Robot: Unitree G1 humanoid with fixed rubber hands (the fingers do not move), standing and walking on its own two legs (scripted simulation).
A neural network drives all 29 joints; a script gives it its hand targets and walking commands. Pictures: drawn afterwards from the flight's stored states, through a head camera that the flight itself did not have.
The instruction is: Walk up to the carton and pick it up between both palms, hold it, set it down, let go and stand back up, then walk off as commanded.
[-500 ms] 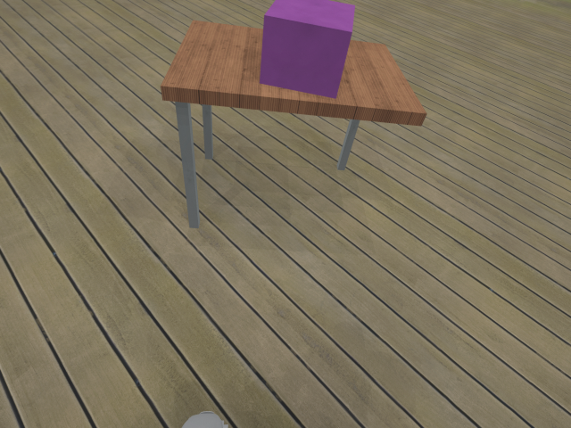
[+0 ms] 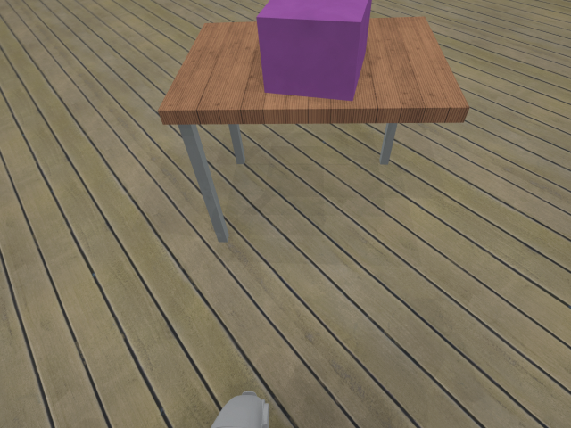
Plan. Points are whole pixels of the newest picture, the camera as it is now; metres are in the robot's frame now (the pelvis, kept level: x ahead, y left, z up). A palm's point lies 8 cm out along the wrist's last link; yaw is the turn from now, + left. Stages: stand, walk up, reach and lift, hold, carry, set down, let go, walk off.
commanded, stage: walk up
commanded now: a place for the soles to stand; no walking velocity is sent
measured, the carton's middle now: (318, 37) +1.10 -0.09 +0.04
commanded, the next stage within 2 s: none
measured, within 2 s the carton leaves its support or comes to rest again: neither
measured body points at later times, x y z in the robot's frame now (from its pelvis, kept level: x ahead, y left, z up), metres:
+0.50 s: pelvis +0.15 -0.04 +0.00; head +0.13 -0.02 +0.45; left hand +0.26 +0.23 -0.11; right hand +0.22 -0.36 -0.07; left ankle +0.16 +0.11 -0.70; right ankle +0.22 -0.18 -0.68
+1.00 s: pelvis +0.29 -0.04 +0.00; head +0.30 -0.02 +0.45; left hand +0.35 +0.25 -0.12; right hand +0.37 -0.34 -0.10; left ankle +0.35 +0.06 -0.70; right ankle +0.24 -0.18 -0.65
